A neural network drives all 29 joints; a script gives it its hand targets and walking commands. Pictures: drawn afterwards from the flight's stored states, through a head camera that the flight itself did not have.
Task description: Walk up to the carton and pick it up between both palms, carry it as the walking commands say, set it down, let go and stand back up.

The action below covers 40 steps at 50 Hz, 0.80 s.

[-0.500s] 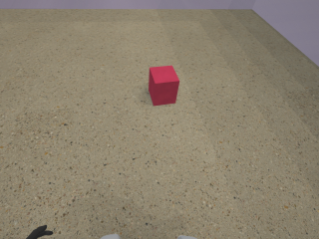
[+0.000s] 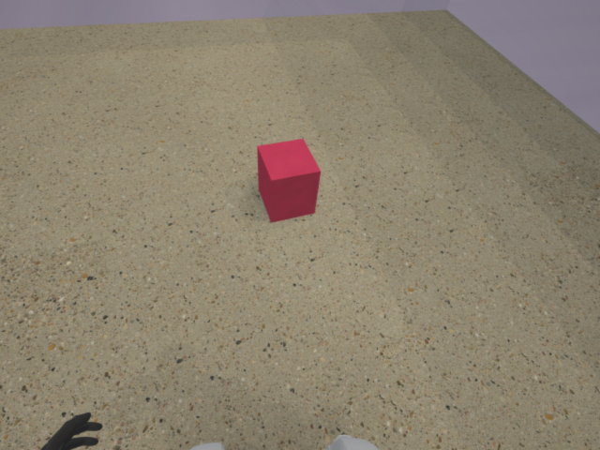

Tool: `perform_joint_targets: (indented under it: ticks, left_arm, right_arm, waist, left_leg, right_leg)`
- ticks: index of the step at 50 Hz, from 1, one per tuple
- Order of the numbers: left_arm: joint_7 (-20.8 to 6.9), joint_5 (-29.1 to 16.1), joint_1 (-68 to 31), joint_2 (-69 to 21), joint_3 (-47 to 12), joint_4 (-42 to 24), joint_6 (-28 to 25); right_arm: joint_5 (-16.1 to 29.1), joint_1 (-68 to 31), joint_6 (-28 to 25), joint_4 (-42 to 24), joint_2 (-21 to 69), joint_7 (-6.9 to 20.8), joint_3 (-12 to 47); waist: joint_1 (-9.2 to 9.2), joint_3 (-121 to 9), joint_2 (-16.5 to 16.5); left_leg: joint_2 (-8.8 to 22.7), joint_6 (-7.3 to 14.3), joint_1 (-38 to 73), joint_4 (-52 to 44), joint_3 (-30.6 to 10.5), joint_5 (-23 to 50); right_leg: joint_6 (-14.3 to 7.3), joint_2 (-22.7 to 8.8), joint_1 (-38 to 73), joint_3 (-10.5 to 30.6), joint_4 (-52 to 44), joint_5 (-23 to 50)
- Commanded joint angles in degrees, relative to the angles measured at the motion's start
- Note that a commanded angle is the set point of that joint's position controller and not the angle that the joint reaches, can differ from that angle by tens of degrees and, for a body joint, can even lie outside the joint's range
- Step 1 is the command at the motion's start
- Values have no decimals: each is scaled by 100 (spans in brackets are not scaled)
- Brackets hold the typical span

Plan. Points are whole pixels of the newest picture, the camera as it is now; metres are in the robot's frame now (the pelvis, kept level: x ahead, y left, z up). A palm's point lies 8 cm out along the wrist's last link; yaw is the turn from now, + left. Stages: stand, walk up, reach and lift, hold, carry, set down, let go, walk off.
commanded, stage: walk up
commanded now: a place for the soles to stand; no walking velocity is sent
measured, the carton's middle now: (287, 180) +1.20 +0.03 -0.62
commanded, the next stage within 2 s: none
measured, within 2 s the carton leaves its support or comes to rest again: neither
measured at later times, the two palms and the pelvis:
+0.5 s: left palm (85, 335) +0.29 +0.33 -0.10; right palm (510, 426) +0.18 -0.31 -0.09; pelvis +0.14 +0.02 -0.01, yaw -2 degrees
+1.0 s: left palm (104, 273) +0.40 +0.34 -0.10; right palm (482, 339) +0.31 -0.30 -0.09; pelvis +0.27 +0.03 +0.00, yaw -2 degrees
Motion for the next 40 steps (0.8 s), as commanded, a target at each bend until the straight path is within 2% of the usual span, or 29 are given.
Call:
perform_joint_targets:
  ticks: [1,3,5,6,7,8,9,10,11,12,14,15,17,19,20,21,22,23,24,25,26,29,34,35,36,37,38,39,40]
  left_arm:
    - [181,46,274,1712,579,-343,-109]
    - [142,114,192,1874,601,-441,-111]
    - [63,101,-39,1816,598,-509,-56]
    - [47,92,-275,1709,561,-597,-8]
    - [58,96,-398,1371,474,-692,33]
    - [74,-13,-366,570,314,-826,29]
    - [160,95,-595,1083,390,-833,61]
    - [164,111,-567,1324,414,-727,52]
    - [123,67,-270,1291,417,-573,-1]
    - [104,36,-5,1115,401,-412,-17]
    - [59,11,-97,1031,379,-349,5]
    - [51,15,-423,999,377,-429,39]
    - [37,47,-1056,830,321,-694,12]
    - [0,46,-909,872,303,-590,-53]
    - [-26,42,-683,891,299,-425,-72]
    - [-55,20,-234,885,367,-230,-50]
    - [12,62,402,1032,446,-14,-87]
    - [94,144,1408,1499,680,250,-124]
    - [188,122,1469,1971,787,166,-160]
    - [221,79,1113,2259,799,-1,-141]
    - [226,34,811,2043,746,-106,-128]
    - [230,49,-65,1714,637,-305,-93]
    - [77,140,-66,1878,665,-387,-5]
    - [72,113,-254,1869,647,-473,37]
    - [70,131,-413,1611,587,-553,91]
    - [75,40,-302,955,439,-639,130]
    - [121,34,-485,626,336,-808,118]
    - [150,112,-565,1116,389,-719,124]
    - [142,107,-675,1257,406,-598,93]
  right_arm:
    - [-24,-310,-98,-555,-1388,103,-456]
    - [12,-311,-114,-545,-1364,161,-486]
    - [-9,149,-193,-364,-1373,140,-521]
    - [-24,735,-225,-131,-1409,104,-580]
    - [-46,1499,-265,93,-1598,49,-668]
    - [-187,1977,-356,88,-2250,-44,-856]
    - [-61,1359,-331,-170,-2487,-81,-842]
    - [56,1088,-323,-198,-2422,-106,-801]
    - [14,961,-333,-206,-2062,-121,-737]
    - [-24,981,-326,-231,-1876,-131,-655]
    - [-3,1108,-282,-270,-1717,-165,-576]
    - [-21,1322,-244,-233,-1720,-163,-625]
    - [-57,1244,-215,-299,-1859,-193,-656]
    - [-53,730,-181,-364,-2060,-150,-655]
    - [-34,554,-149,-353,-1964,-118,-606]
    - [-19,203,-118,-379,-1940,-78,-571]
    - [18,-32,-84,-586,-1729,-55,-502]
    - [52,182,-94,-583,-1239,-41,-359]
    - [68,8,-141,-855,-725,-37,-157]
    - [73,-215,-93,-868,-1183,-63,-265]
    - [23,-631,-62,-783,-1565,-66,-377]
    - [-10,-254,-39,-514,-1529,14,-422]
    - [-37,332,-81,-321,-1460,127,-573]
    - [-20,694,-117,-188,-1363,97,-564]
    - [-12,1386,-170,4,-1442,24,-636]
    - [-125,2009,-247,167,-1874,-55,-729]
    - [-182,1620,-292,-61,-2354,-120,-787]
    - [-4,1203,-305,-209,-2542,-136,-820]
    - [36,1160,-301,-206,-2351,-170,-791]
  waist:
    - [205,400,-697]
    - [285,435,-974]
    - [69,178,-828]
    - [-277,-93,-340]
    - [-722,-562,502]
    - [-986,-785,2397]
    - [-863,-386,1417]
    - [-648,-202,881]
    - [-445,-211,587]
    - [-374,-579,1125]
    - [-468,-799,1140]
    - [-640,-1132,926]
    - [-682,-587,847]
    - [-475,-541,1094]
    - [-319,-572,1228]
    - [-10,-653,1380]
    - [346,-1116,834]
    - [876,-1757,-704]
    - [928,-1621,-1831]
    - [802,-1551,-1069]
    - [786,-892,-248]
    - [212,337,-380]
    - [91,123,-1131]
    - [-128,2,-951]
    - [-517,-345,-302]
    - [-747,-795,1583]
    - [-827,-350,2174]
    - [-661,-190,1169]
    - [-611,-152,802]
  left_leg:
    - [156,-5,-1320,-630,-524,352]
    - [29,-94,-1127,-1380,-267,210]
    - [-211,-109,-164,-2222,18,859]
    - [-424,-60,860,-2833,187,1127]
    - [-380,21,1889,-3248,-227,906]
    - [1381,376,2817,-4821,-3209,-719]
    - [2032,565,2451,-5181,-4088,-816]
    - [1932,625,2241,-4989,-3773,-342]
    - [1645,590,2549,-4512,-3100,757]
    - [1319,602,2872,-4190,-2155,1956]
    - [1056,617,3087,-3702,-1466,3969]
    - [1184,765,3461,-3561,-1558,4101]
    - [1369,1106,2891,-3687,-1544,3834]
    - [1364,1092,2028,-3728,-1156,3455]
    - [1052,902,1690,-3624,-820,3311]
    - [978,818,995,-3269,-663,3103]
    - [751,582,604,-2196,-294,3296]
    - [427,275,-440,-258,-165,3068]
    - [-392,60,-2288,807,-1,831]
    - [-398,73,-2817,1067,-546,-115]
    - [-91,127,-2782,1125,-873,261]
    - [243,3,-1957,-100,-711,440]
    - [-272,-144,-328,-1816,-46,265]
    - [-396,-108,323,-2587,153,612]
    - [-642,-109,1140,-3171,198,814]
    - [385,229,2163,-4272,-1715,-315]
    - [1651,467,2525,-5209,-3964,-866]
    - [1991,708,2135,-5051,-4060,-206]
    - [1787,746,2207,-4494,-3517,897]
  right_leg:
    - [-1362,-1371,286,2065,-2651,-1037]
    - [-1460,-1430,114,2054,-2667,-1629]
    - [-1284,-1254,-176,1700,-2385,-1575]
    - [-1062,-1086,-549,1293,-1642,-1353]
    - [-702,-535,-1227,793,-148,-1417]
    - [-262,477,-2679,-9,2279,-1246]
    - [-152,294,-3035,588,2600,-1151]
    - [-90,83,-2855,950,2591,-768]
    - [-52,34,-2869,721,2464,-457]
    - [4,-87,-2655,602,2163,-368]
    - [15,-62,-2427,372,1648,-620]
    - [43,-126,-2438,190,1467,-764]
    - [17,-277,-2585,-78,672,-937]
    - [-38,-280,-1624,-297,-140,-530]
    - [-118,-67,-1062,-574,-379,-55]
    - [-120,49,-32,-750,-685,415]
    - [-266,319,1164,-879,-1267,439]
    - [-536,-216,2714,364,-1522,48]
    - [-1073,-1521,3558,2651,-2139,-823]
    - [-1564,-2189,3375,4283,-2864,-1932]
    - [-1579,-2041,2644,3863,-2661,-2204]
    - [-1365,-1651,767,2421,-2783,-2382]
    - [-1303,-1403,-149,1647,-2542,-2111]
    - [-1156,-1194,-314,1227,-2065,-1965]
    - [-866,-824,-461,764,-796,-1582]
    - [-494,-178,-1531,-49,1510,-1385]
    - [-224,430,-3106,73,2406,-1378]
    - [-179,-52,-2920,714,2473,-952]
    - [-122,-137,-2895,687,2375,-705]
